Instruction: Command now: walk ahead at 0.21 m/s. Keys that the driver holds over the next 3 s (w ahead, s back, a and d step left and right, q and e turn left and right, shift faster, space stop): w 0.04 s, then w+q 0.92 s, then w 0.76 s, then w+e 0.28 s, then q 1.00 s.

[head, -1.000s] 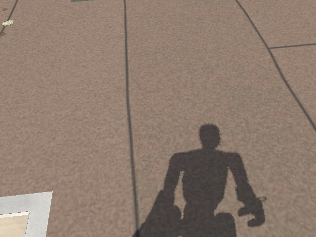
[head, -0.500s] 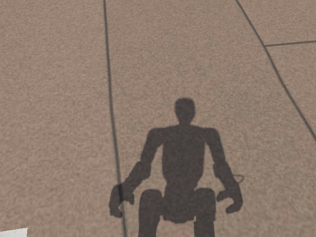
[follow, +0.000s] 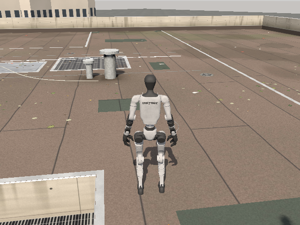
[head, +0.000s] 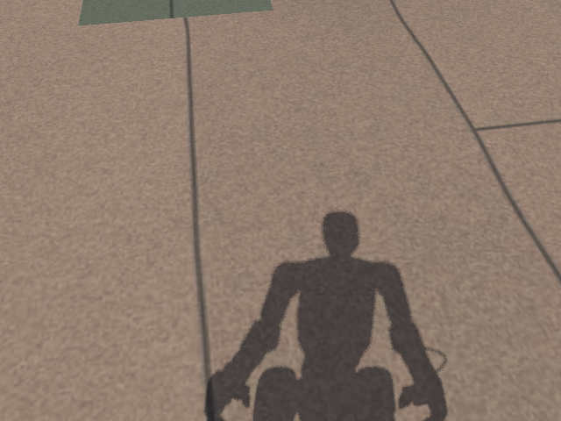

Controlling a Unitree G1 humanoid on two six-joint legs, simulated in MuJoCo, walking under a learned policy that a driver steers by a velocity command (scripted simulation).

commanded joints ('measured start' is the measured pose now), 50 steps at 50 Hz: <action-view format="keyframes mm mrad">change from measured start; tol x32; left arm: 1 -44 84 14 -57 -10 -30 -3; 10 375 292 90 31 2 -95 -25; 50 -253 103 19 -399 13 -109 -21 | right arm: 1 109 -147 -34 -4 18 -20 -4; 28 -336 -26 -29 -290 21 -42 92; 35 157 -280 -119 -228 0 -34 56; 50 124 -168 -73 -239 15 -69 12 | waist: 1 -40 129 94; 10 170 -319 -58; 28 38 -66 121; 35 -117 171 -384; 50 -84 79 6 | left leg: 1 16 194 -285 -233 -351 153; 8 -152 194 -292 -146 125 124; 12 -614 19 -226 692 -144 20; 32 -15 -70 90 76 197 159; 35 646 357 -935 -235 -91 442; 41 0 171 -421 -340 298 278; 50 -40 83 -312 -310 294 180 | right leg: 1 -212 36 -54 80 -169 -60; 5 -351 -13 -13 183 -177 -85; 8 161 21 -38 -110 80 -82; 11 496 -392 576 -317 174 -256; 26 277 -239 -185 -433 521 -111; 31 364 -268 -250 -95 1191 -89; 33 89 -209 -244 365 922 -34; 34 -332 -22 -188 759 -178 13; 35 -468 61 68 931 -285 2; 50 -291 -16 28 -5 461 43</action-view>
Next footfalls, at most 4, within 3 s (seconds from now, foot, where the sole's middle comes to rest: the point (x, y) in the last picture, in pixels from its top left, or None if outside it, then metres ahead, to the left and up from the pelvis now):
0.66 left None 0.39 0.14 -0.77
1.18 right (252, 331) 0.75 0.11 -0.77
1.68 left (121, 302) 0.83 0.47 -0.77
2.18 right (166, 203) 1.20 0.40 -0.77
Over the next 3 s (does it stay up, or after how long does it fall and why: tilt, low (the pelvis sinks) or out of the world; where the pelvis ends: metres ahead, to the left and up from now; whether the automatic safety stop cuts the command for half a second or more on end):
stays up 1.05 0.50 0.01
